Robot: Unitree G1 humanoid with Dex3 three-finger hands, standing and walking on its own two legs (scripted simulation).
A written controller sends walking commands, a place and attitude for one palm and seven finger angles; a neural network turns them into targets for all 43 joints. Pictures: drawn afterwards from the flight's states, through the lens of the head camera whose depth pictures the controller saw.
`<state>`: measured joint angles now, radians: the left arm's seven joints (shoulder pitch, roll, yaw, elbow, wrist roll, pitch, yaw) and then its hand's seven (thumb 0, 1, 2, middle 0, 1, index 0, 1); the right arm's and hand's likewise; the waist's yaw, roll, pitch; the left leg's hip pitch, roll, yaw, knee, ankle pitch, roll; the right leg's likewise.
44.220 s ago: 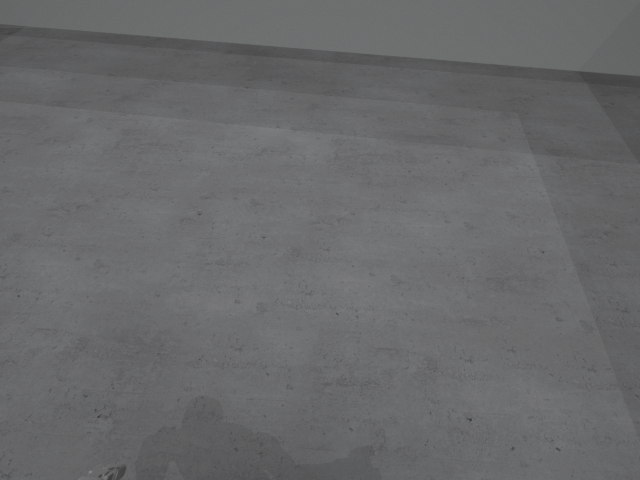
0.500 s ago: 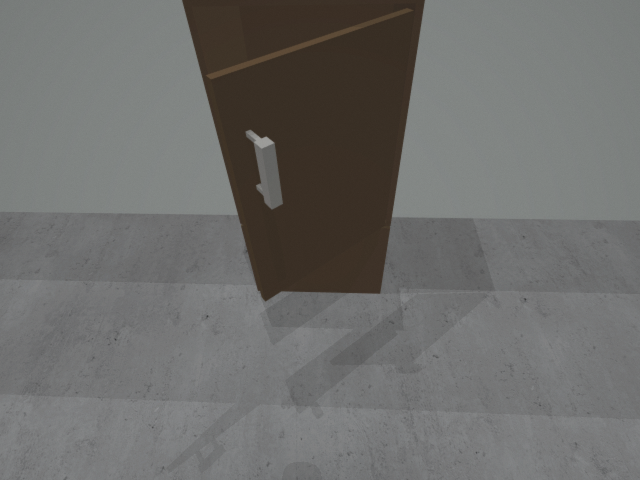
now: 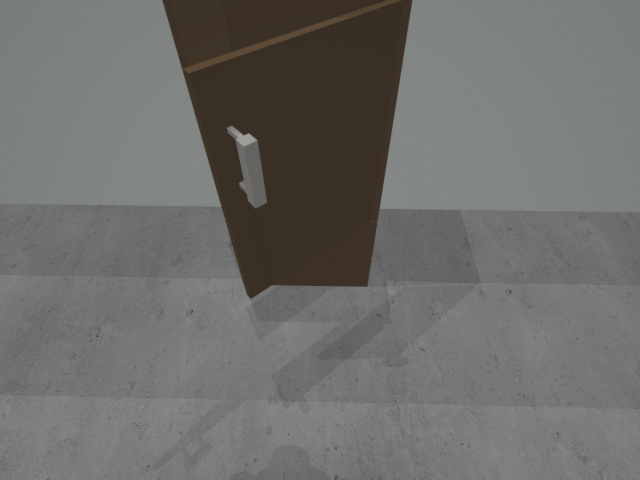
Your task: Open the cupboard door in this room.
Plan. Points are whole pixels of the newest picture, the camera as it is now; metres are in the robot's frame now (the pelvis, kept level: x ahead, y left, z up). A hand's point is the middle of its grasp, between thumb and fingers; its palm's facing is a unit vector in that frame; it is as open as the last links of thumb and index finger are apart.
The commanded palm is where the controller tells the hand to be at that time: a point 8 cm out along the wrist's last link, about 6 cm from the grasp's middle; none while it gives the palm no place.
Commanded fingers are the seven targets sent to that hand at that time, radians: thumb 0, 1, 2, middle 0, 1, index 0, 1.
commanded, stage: look to check the result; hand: left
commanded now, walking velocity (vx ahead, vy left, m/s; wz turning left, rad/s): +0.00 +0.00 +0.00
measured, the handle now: (245, 166) +0.58 +0.16 +0.05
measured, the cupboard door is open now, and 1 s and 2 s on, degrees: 41 41 41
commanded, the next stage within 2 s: walk to a spot facing it in 0.20 s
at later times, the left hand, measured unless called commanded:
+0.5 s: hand out of the picture +0.06 +0.22 -0.17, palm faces -0.02 -0.96 -0.29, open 7.4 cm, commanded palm none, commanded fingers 0.00 0.90 0.90 -0.20 -0.30 -0.20 -0.30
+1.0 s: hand out of the picture +0.06 +0.17 -0.16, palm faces -0.23 -0.93 -0.30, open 7.4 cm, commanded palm none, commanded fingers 0.00 0.90 0.90 -0.20 -0.30 -0.20 -0.30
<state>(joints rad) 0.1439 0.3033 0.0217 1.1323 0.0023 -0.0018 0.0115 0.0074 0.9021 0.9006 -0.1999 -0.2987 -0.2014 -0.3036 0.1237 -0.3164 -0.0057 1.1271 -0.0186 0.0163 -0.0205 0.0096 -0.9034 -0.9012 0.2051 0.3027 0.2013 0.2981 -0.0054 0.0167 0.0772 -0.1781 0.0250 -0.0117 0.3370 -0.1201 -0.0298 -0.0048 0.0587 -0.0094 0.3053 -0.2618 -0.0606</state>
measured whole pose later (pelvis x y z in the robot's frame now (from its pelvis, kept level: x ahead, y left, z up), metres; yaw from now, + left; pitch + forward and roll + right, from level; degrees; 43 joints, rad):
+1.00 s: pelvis -0.02 -0.02 +0.00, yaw -19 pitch +1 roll +3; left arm 0.26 0.20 0.08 0.97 0.02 0.04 0.02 0.01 0.90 0.90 -0.20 -0.30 -0.20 -0.30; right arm 0.10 -0.21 -0.06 0.94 -0.01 0.07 -0.04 0.01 -0.91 -0.90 0.20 0.30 0.20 0.30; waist 0.03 0.00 0.10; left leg -0.42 0.02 0.00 0.93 -0.44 -0.06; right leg -0.23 0.09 0.15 0.47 -0.24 -0.09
